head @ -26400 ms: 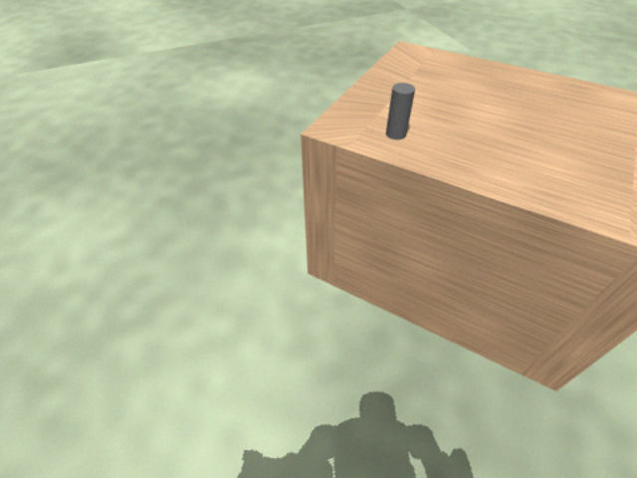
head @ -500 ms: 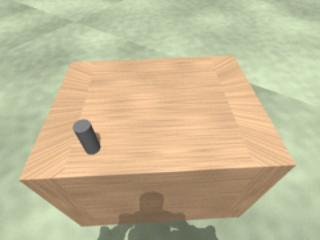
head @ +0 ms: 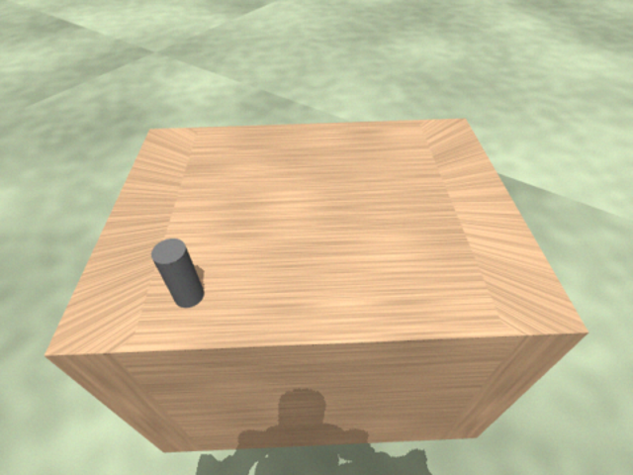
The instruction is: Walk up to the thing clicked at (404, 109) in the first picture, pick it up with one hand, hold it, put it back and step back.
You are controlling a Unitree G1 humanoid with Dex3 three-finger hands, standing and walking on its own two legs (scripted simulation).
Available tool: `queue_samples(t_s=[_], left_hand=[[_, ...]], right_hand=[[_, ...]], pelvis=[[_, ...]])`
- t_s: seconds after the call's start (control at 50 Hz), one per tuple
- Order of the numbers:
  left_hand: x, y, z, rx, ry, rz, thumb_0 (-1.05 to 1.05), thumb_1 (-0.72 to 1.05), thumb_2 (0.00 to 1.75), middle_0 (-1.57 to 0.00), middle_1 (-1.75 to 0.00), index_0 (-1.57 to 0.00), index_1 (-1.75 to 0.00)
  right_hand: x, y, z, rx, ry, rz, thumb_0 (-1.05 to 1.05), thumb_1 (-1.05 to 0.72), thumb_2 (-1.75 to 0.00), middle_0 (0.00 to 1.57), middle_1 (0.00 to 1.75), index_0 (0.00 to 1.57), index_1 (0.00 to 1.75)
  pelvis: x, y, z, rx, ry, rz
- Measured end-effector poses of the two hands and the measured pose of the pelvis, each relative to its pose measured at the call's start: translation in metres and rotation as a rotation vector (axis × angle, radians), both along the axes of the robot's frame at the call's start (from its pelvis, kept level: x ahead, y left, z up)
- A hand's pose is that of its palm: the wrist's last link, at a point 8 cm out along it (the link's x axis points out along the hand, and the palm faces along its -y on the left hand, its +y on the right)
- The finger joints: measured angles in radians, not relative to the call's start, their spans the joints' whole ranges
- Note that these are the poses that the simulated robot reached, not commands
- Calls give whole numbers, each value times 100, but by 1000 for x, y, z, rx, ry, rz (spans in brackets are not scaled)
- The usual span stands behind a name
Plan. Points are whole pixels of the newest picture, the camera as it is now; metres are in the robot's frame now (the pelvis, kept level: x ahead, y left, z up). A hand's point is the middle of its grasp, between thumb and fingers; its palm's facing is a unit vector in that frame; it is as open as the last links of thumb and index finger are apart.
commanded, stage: stand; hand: left
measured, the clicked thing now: (179, 274) +0.46 +0.26 -0.06
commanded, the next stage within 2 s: none
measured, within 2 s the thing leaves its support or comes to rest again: neither
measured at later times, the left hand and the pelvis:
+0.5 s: hand out of the picture +0.06 +0.25 -0.16, palm faces -0.04 -0.94 -0.34, open 7.5 cm; pelvis +0.00 +0.00 +0.00, yaw +0 degrees
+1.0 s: hand out of the picture +0.07 +0.25 -0.16, palm faces -0.03 -0.94 -0.34, open 7.4 cm; pelvis +0.00 +0.00 +0.00, yaw +0 degrees
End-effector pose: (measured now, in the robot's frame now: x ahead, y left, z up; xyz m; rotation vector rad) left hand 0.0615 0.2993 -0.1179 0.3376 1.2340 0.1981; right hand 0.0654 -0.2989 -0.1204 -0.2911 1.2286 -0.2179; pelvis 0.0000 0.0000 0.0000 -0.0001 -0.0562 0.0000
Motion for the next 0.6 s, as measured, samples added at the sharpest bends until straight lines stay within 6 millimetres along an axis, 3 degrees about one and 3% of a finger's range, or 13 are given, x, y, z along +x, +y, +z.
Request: queue_samples(t_s=[0.16,0.32,0.44,0.6], left_hand=[[-15,0,-2,0,31,10,0,16,67,-19,-27,-19,-27],[-17,-2,-3,-6,40,10,0,68,85,-20,-29,-20,-29],[-11,-4,-4,-12,28,6,0,84,88,-21,-30,-20,-30],[0,-5,-3,-15,10,0,0,89,90,-21,-30,-20,-30]], right_hand=[[-9,-1,-1,1,23,-6,0,-91,-89,20,30,21,30],[-12,-3,-1,0,37,-8,0,-91,-89,20,30,21,30],[-8,-3,0,-3,33,-4,0,-91,-89,20,30,21,30],[0,-2,1,-2,20,3,0,-91,-89,20,30,21,30]], pelvis=[[-3,-1,0,0,1,3],[-3,-2,0,-1,5,4],[-1,-2,0,-1,8,5],[3,-2,0,-1,11,6]])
